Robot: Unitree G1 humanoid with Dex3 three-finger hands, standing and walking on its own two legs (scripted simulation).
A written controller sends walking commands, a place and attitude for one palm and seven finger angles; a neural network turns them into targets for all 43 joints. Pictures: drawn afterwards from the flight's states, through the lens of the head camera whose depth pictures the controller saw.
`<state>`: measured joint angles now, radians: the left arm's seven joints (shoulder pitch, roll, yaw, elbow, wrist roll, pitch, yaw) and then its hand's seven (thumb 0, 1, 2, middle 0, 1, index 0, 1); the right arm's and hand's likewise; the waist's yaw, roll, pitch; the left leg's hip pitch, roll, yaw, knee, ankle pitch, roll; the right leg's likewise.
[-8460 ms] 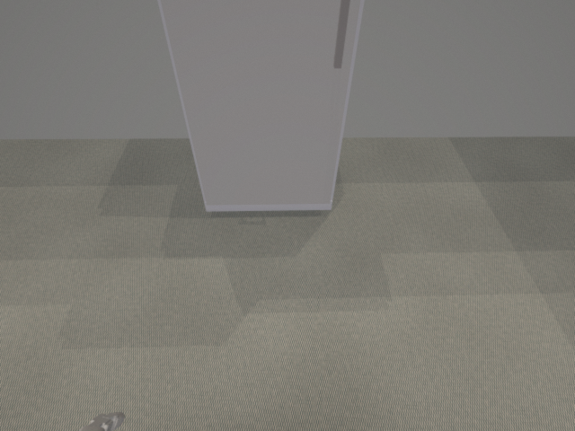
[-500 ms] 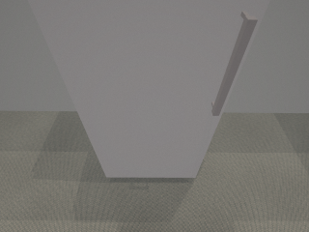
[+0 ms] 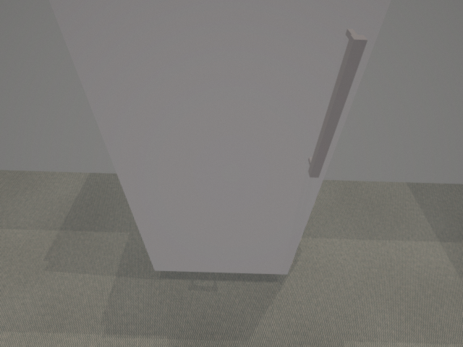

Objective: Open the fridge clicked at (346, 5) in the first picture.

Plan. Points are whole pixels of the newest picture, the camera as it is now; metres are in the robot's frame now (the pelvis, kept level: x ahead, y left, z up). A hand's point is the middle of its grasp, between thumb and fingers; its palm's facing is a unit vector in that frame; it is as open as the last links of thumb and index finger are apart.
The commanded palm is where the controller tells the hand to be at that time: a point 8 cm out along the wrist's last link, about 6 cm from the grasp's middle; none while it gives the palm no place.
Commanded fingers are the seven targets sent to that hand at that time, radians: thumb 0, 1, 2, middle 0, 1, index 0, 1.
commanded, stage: come to a stop and stand still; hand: right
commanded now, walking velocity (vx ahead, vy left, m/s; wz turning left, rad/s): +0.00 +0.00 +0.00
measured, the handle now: (329, 114) +0.54 -0.16 +0.15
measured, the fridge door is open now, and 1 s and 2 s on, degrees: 0 0 0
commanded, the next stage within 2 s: look again from close up in 0.24 s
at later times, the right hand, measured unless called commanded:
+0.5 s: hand out of the picture +0.04 -0.22 -0.16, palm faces +0.00 +0.96 -0.28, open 7.4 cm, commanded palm none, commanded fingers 0.00 -0.90 -0.90 0.20 0.30 0.20 0.30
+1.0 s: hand out of the picture +0.09 -0.23 -0.15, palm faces -0.01 +0.95 -0.31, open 7.4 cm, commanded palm none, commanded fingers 0.00 -0.90 -0.90 0.20 0.30 0.20 0.30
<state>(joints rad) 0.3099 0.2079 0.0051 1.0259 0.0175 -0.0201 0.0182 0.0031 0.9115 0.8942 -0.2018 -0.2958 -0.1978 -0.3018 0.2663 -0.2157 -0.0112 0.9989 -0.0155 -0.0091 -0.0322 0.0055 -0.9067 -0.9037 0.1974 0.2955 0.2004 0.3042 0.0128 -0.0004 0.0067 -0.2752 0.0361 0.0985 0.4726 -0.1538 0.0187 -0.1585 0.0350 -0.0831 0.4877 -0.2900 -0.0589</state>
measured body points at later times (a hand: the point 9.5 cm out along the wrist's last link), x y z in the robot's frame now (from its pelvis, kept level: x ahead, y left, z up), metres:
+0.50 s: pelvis +0.00 -0.01 +0.00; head +0.01 +0.00 +0.45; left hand +0.06 +0.27 -0.14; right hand +0.04 -0.27 -0.14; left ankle +0.07 +0.11 -0.74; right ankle -0.01 -0.08 -0.74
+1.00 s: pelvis +0.02 +0.00 +0.01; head +0.02 +0.00 +0.46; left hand +0.08 +0.28 -0.13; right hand +0.09 -0.28 -0.13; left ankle +0.07 +0.11 -0.74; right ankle -0.01 -0.08 -0.74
